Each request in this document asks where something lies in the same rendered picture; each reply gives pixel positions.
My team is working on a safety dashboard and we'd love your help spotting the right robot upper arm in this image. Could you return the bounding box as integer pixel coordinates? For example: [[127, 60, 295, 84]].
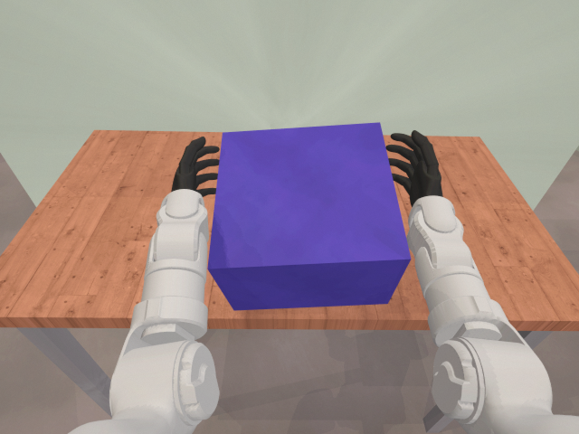
[[432, 336, 579, 434]]

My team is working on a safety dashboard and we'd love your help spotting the carton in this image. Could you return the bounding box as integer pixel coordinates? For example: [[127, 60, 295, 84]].
[[207, 122, 411, 311]]

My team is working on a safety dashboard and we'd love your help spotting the table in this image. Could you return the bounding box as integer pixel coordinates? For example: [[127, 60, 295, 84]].
[[0, 130, 579, 433]]

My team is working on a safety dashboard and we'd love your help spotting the left robot forearm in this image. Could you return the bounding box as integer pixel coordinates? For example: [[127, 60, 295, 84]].
[[109, 189, 209, 415]]

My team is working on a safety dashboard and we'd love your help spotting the left robot upper arm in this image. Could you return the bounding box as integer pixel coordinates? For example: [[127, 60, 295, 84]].
[[68, 340, 220, 434]]

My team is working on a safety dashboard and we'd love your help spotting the robot right hand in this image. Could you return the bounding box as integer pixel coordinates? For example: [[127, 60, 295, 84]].
[[386, 130, 443, 207]]

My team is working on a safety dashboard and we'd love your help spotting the robot left hand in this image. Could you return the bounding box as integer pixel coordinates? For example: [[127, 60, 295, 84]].
[[171, 137, 220, 197]]

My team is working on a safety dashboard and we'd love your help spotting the right robot forearm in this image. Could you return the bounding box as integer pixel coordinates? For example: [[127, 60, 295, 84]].
[[406, 195, 553, 408]]

